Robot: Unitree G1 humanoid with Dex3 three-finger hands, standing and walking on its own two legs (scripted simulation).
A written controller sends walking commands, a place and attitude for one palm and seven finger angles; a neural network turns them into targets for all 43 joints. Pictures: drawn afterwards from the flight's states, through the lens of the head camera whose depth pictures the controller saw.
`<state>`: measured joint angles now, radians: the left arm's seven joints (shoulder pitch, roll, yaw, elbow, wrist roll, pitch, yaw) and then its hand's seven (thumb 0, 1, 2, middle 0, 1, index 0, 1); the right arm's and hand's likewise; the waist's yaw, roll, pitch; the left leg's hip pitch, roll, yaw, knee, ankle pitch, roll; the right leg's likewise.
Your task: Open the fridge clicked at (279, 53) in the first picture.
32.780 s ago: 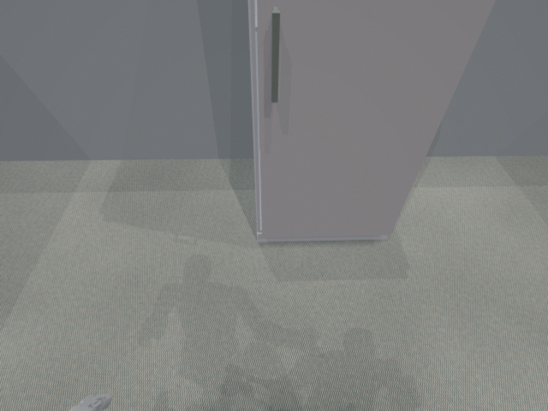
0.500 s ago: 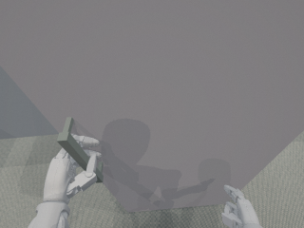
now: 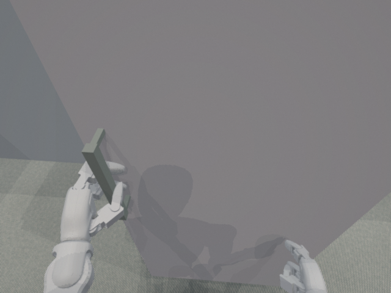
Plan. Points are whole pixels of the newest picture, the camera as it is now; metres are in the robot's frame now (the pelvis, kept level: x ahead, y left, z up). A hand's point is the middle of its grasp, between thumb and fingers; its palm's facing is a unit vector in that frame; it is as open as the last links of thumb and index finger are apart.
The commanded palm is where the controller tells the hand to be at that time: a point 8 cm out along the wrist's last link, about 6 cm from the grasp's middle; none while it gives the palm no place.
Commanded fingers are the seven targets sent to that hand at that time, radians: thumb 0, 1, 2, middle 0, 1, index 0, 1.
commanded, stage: walk backward, drawing the door open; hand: left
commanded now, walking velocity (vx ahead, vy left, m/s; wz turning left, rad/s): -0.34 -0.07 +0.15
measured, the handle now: (112, 180) +0.30 +0.16 +0.11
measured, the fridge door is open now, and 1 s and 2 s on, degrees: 0 1 1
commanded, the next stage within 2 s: none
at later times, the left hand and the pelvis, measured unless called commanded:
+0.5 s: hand (119, 207) +0.25 +0.13 +0.11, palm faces +0.12 -0.97 -0.19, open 5.9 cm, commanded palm +0.21 +0.18 +0.11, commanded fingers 0.00 0.90 0.90 -0.45 -1.40 -0.45 -1.40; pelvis -0.05 -0.01 +0.00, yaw +2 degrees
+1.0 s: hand (115, 209) +0.24 +0.14 +0.11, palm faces -0.03 -0.99 -0.14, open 6.0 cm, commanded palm +0.20 +0.19 +0.11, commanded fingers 0.00 0.90 0.90 -0.45 -1.40 -0.45 -1.40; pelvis -0.11 +0.04 +0.00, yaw -5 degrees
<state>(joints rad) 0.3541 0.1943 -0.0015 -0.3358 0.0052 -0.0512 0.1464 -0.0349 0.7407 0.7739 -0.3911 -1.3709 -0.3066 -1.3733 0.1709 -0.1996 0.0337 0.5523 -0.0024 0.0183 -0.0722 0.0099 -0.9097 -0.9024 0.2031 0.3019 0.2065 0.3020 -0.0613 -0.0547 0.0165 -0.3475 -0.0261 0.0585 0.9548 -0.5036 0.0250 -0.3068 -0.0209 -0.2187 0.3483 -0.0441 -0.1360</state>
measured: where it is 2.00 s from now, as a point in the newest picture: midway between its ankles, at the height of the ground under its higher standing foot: outside the picture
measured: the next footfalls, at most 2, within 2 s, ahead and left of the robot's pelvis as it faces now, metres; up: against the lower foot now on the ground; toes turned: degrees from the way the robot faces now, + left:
left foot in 0.14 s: -0.01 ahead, +0.11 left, +0.00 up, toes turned +1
right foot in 0.42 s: -0.02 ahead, -0.14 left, +0.00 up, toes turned +1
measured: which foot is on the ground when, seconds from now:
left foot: up 0.00-0.12, down 0.14-0.50, up 0.52-0.82, down 0.84-1.00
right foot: down 0.00-0.16, up 0.18-0.40, down 0.42-0.86, up 0.88-1.00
